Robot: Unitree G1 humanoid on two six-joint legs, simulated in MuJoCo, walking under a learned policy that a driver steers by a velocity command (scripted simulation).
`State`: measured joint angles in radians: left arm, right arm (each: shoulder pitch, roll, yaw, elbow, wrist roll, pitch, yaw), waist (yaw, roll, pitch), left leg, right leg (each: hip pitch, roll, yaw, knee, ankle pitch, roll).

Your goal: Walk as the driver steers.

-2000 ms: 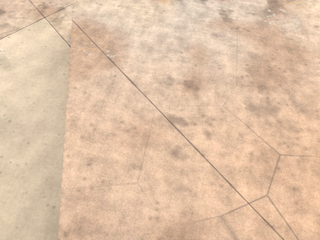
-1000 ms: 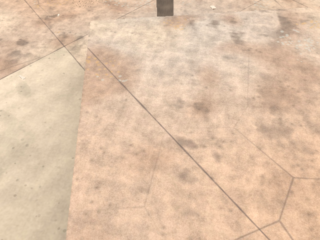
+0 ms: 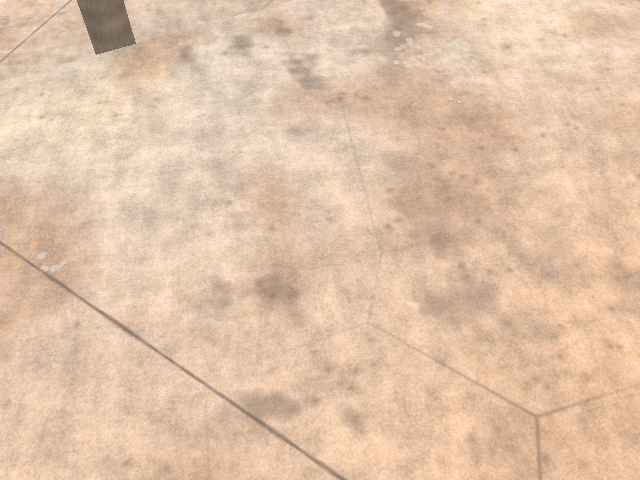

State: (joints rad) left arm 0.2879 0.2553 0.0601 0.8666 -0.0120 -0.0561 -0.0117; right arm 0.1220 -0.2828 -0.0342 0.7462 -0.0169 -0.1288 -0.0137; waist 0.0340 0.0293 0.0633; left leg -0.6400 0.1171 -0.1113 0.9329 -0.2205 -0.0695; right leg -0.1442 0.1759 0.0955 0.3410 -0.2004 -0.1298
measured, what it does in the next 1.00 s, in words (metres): walks ahead: left foot, then right foot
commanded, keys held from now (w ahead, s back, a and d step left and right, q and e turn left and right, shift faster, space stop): w+e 0.04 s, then w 0.64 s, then w+q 0.32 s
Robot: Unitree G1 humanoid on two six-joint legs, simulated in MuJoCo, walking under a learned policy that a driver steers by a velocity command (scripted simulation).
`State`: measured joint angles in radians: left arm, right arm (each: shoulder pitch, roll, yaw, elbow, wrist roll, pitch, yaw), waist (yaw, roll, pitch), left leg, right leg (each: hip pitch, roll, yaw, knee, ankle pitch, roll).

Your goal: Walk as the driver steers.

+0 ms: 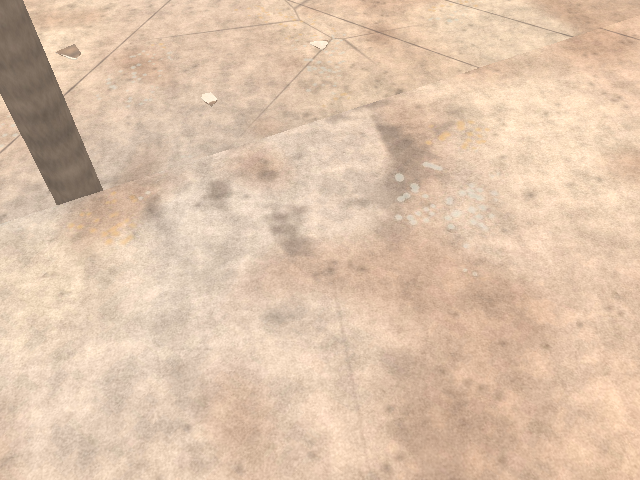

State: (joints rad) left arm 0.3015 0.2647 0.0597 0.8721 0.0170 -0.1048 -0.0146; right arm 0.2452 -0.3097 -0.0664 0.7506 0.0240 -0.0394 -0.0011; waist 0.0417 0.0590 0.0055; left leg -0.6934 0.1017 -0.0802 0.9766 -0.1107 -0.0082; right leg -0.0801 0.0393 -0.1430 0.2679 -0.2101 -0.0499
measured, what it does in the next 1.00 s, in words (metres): walks ahead, turning left: left foot, then right foot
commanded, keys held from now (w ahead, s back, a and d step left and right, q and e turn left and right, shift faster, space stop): w+q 0.56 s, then w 0.44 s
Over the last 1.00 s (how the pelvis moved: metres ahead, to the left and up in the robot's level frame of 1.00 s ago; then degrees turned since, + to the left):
0.56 -0.05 0.00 0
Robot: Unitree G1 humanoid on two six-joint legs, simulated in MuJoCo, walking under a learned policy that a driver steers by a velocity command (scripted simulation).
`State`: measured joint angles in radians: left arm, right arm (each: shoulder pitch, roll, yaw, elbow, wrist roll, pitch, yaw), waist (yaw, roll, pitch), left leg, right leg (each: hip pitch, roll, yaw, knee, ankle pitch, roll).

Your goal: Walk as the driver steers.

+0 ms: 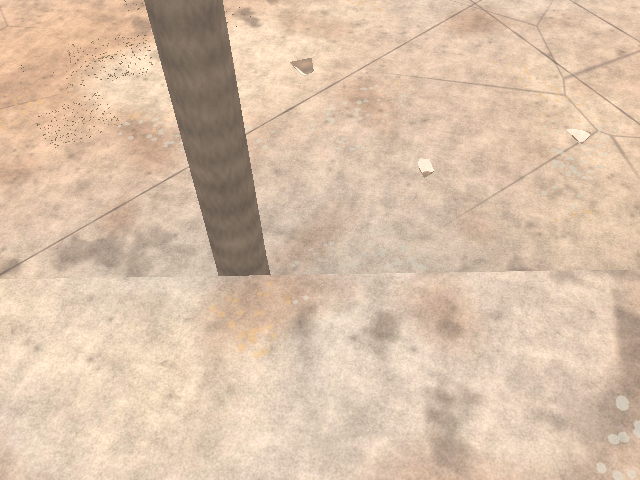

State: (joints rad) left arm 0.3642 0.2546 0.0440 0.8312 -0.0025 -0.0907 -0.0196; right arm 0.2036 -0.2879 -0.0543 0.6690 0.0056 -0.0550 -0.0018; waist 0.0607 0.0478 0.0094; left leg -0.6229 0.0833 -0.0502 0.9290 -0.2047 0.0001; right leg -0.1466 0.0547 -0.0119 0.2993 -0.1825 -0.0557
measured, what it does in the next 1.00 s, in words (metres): walks ahead: left foot, then right foot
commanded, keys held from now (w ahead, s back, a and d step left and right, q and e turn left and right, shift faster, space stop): w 0.18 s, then w+e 0.18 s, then no key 0.64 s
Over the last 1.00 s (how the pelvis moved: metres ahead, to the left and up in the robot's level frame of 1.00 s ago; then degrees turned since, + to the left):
0.55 0.09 0.00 25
